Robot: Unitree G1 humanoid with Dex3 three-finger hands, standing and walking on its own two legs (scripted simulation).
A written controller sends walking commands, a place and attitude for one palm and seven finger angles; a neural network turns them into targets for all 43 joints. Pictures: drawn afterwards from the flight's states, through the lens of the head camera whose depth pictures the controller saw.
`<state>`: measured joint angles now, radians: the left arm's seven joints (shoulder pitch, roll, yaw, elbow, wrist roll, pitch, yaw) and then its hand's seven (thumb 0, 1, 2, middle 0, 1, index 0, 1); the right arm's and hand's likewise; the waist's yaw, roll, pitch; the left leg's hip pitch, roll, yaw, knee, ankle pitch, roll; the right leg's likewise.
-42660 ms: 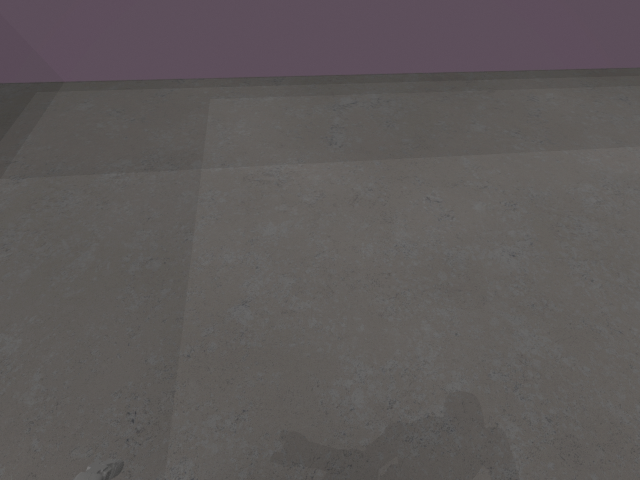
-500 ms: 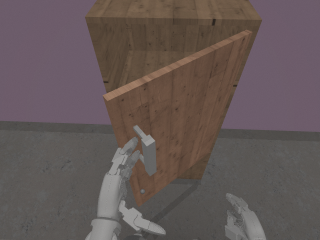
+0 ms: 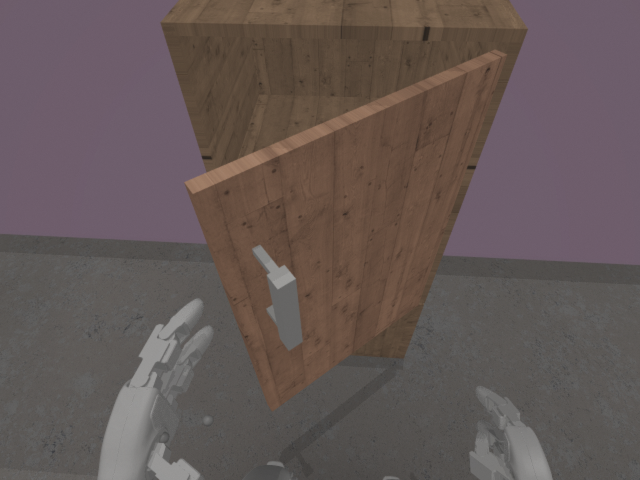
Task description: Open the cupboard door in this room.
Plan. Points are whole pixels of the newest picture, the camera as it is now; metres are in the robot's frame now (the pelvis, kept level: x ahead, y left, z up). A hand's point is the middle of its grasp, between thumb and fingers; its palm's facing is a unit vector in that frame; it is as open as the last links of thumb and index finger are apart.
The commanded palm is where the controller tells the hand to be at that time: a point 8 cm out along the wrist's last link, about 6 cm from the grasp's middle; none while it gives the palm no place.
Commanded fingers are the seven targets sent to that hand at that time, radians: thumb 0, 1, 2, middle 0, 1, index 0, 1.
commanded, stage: slide the hand sideways off the handle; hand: left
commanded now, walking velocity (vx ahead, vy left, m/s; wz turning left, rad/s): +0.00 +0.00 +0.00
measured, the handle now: (277, 299) +0.31 +0.07 +0.09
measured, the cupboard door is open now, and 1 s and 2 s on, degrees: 40 40 40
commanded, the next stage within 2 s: draw the hand back to the body in 0.04 s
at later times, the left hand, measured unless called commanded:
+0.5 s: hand (150, 405) +0.17 +0.16 +0.12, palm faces -0.02 -1.00 -0.06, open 16.3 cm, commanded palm +0.14 +0.23 +0.14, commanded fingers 0.00 -0.50 0.30 -0.15 -0.30 -0.15 -0.30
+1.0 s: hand (33, 358) +0.19 +0.25 +0.18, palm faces +0.29 -0.89 -0.35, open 13.2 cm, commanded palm +0.15 +0.29 +0.20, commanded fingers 0.00 0.34 0.66 -0.18 -0.30 -0.18 -0.30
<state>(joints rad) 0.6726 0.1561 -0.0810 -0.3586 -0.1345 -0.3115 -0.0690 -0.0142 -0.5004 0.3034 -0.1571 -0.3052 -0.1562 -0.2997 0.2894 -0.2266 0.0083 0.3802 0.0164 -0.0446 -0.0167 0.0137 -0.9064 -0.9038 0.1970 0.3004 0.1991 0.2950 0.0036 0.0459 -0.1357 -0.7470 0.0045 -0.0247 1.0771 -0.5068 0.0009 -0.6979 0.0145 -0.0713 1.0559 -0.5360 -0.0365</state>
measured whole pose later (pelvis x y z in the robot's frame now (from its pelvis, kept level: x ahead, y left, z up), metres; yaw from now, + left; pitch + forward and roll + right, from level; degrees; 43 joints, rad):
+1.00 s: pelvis +0.01 +0.04 +0.06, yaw -1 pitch -1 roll -2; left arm 0.61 0.32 0.15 -0.51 -0.05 -0.01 0.13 -0.01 0.01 0.52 -0.18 -0.30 -0.17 -0.30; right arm 0.26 -0.21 0.08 0.52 0.02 -0.10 -0.10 0.01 -0.90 -0.90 0.20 0.30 0.20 0.30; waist 0.05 0.05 -0.06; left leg -0.31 -0.02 0.01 0.68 -0.36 0.05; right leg -0.26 0.00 -0.03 0.62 -0.36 0.01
